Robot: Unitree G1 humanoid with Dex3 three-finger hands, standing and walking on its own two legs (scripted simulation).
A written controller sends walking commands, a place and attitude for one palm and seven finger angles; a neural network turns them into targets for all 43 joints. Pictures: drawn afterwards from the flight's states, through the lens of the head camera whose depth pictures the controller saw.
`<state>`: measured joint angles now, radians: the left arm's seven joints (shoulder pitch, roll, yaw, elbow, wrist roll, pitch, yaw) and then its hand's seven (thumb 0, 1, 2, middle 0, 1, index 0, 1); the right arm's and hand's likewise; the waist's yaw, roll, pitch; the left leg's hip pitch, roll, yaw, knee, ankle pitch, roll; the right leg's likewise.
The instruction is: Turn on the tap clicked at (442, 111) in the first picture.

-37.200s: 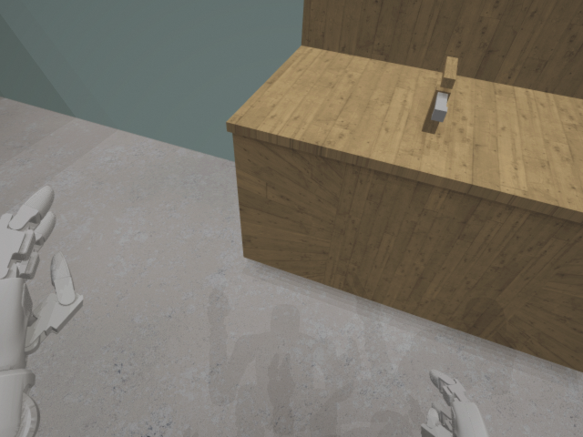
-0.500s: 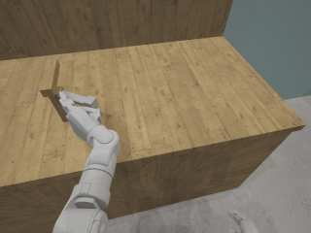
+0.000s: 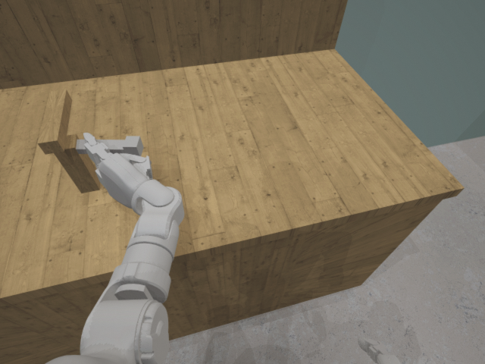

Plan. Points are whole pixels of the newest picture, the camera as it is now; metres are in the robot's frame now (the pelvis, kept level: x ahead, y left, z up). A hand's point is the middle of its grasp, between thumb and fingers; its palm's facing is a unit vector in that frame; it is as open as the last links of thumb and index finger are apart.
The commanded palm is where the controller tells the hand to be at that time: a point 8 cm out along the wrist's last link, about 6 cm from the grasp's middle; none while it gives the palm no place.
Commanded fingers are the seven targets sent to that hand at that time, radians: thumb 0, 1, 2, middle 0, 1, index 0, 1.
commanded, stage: push the lever round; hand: left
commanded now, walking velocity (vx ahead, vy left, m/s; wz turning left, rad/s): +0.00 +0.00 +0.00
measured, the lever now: (133, 147) +0.46 +0.21 +0.10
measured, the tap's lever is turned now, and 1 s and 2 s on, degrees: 75 83 83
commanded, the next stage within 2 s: lift the hand up off the lever in 0.02 s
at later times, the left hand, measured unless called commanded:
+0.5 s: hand (143, 158) +0.44 +0.18 +0.10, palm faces +0.78 -0.62 -0.09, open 7.8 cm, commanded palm +0.37 +0.19 +0.11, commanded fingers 0.00 0.90 0.90 -0.15 -0.15 -0.15 -0.15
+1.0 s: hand (141, 156) +0.42 +0.18 +0.12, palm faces +0.77 -0.63 -0.10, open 7.8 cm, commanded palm +0.36 +0.19 +0.12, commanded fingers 0.00 0.90 0.90 -0.15 -0.15 -0.15 -0.15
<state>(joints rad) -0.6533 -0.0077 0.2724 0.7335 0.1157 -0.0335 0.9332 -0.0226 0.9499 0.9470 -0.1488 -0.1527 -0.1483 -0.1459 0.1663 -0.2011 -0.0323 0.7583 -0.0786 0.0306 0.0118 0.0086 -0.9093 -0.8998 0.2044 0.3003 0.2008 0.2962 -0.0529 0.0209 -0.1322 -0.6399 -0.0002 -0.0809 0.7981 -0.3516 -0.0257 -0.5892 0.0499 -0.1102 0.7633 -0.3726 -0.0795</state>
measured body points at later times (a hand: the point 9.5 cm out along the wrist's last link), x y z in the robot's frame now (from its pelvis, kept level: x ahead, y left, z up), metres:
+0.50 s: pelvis +0.02 +0.01 +0.01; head +0.04 +0.01 +0.45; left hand +0.39 +0.21 +0.11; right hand +0.13 -0.23 -0.12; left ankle +0.02 +0.14 -0.70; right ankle +0.00 -0.07 -0.70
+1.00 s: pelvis +0.01 +0.01 +0.01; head +0.02 +0.00 +0.46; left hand +0.37 +0.20 +0.13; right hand +0.17 -0.22 -0.10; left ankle +0.02 +0.14 -0.70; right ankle +0.00 -0.07 -0.71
